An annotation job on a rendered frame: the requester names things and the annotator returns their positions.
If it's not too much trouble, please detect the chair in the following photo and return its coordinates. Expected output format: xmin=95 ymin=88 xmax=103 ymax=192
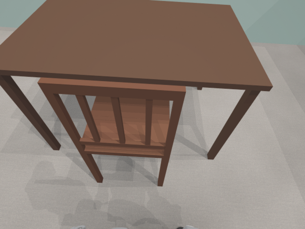
xmin=37 ymin=77 xmax=186 ymax=187

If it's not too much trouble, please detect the table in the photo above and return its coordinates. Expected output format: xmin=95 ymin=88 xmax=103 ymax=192
xmin=0 ymin=0 xmax=273 ymax=160

